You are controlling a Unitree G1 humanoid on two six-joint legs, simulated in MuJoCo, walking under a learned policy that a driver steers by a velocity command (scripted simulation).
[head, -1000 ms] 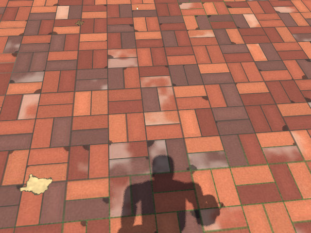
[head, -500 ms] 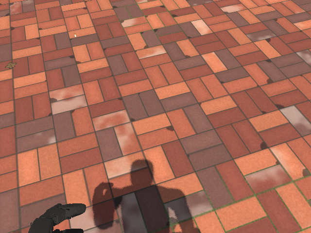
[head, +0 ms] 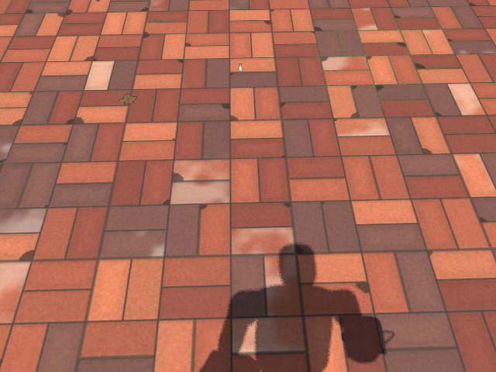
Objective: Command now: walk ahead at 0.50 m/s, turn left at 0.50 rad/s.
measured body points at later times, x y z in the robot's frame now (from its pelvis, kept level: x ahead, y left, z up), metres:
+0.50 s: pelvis +0.30 +0.03 +0.00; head +0.32 +0.04 +0.45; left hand +0.48 +0.32 -0.07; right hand +0.39 -0.25 -0.12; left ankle +0.16 +0.10 -0.73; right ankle +0.48 -0.05 -0.72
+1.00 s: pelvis +0.53 +0.12 +0.00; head +0.56 +0.15 +0.45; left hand +0.37 +0.36 -0.13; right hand +0.85 +0.06 -0.07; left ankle +0.59 +0.32 -0.70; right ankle +0.48 -0.05 -0.73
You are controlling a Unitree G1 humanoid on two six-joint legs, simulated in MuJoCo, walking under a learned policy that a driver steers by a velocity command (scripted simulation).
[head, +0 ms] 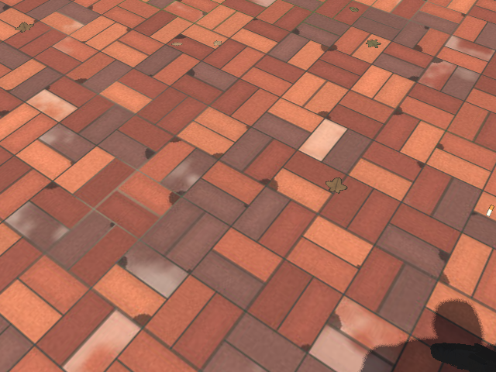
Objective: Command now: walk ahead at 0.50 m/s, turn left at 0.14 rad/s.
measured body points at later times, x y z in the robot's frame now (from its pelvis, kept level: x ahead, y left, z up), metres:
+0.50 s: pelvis +0.27 +0.01 +0.00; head +0.29 +0.00 +0.45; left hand +0.49 +0.21 -0.11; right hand +0.24 -0.27 -0.13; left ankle +0.16 +0.13 -0.73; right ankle +0.41 -0.16 -0.69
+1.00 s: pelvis +0.54 -0.10 +0.01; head +0.56 -0.13 +0.46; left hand +0.72 +0.14 -0.10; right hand +0.63 -0.42 -0.07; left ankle +0.77 -0.04 -0.70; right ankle +0.42 -0.14 -0.73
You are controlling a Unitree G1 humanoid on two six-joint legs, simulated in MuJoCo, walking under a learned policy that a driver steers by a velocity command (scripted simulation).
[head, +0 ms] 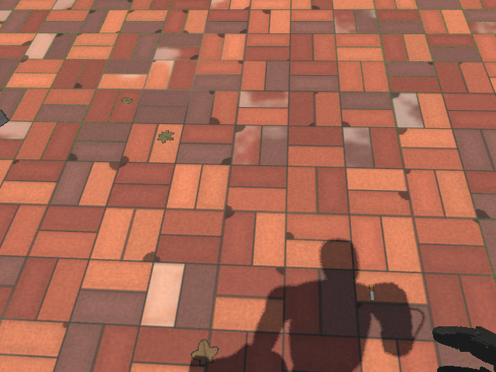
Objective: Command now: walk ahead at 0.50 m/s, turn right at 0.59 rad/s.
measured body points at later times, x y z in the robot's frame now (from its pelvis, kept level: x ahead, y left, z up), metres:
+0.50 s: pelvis +0.26 +0.00 +0.00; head +0.30 -0.01 +0.45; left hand +0.55 +0.16 -0.08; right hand +0.19 -0.28 -0.13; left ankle +0.19 +0.14 -0.74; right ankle +0.38 -0.19 -0.70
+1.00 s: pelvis +0.52 -0.11 +0.00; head +0.55 -0.12 +0.45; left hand +0.65 +0.15 -0.12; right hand +0.64 -0.40 -0.10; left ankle +0.75 -0.03 -0.70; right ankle +0.40 -0.18 -0.74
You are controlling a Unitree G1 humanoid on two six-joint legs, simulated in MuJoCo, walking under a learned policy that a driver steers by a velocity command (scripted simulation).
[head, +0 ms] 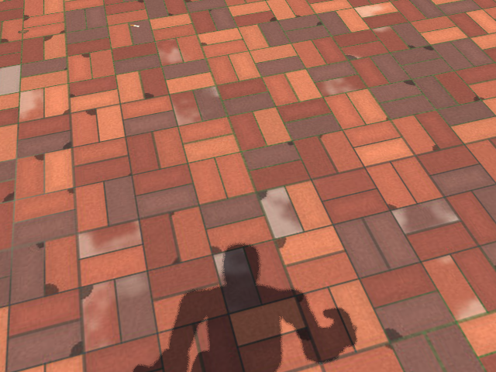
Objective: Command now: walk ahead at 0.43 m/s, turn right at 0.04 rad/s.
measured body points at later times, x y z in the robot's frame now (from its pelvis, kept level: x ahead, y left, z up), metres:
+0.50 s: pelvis +0.16 +0.04 -0.01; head +0.17 +0.03 +0.44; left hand +0.27 +0.31 -0.12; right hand +0.29 -0.21 -0.14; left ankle +0.21 +0.14 -0.74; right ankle +0.19 -0.11 -0.74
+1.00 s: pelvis +0.34 +0.03 +0.00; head +0.36 +0.05 +0.45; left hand +0.53 +0.30 -0.08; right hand +0.34 -0.25 -0.13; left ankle +0.21 +0.13 -0.74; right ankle +0.50 -0.09 -0.71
